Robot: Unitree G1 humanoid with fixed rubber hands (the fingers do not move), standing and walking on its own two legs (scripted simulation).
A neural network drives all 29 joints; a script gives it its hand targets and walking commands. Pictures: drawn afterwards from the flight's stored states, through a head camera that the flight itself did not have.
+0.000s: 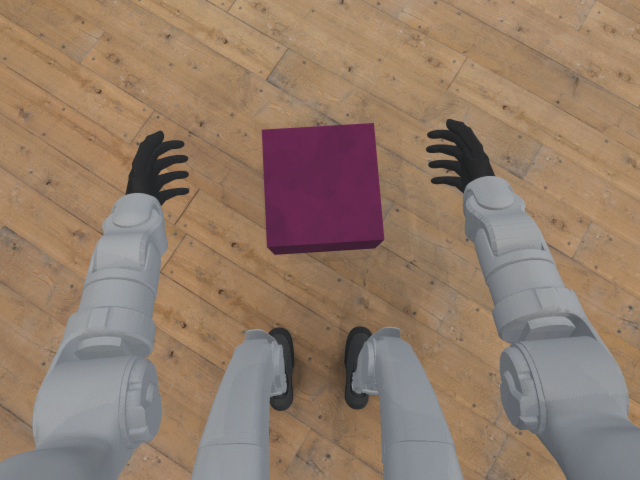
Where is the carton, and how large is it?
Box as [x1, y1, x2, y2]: [262, 123, 383, 254]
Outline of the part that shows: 373,123 262,130 267,247 274,254 373,248 383,239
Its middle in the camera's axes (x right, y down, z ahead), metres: +0.00 -0.13 +1.01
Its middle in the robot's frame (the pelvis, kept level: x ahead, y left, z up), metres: +0.57 +0.00 -0.61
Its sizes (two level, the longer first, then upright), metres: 0.291 0.276 0.156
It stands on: the floor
